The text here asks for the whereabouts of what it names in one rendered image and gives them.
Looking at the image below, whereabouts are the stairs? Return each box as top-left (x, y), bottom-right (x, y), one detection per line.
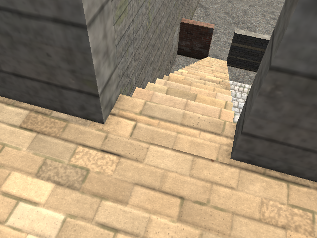
top-left (132, 57), bottom-right (235, 123)

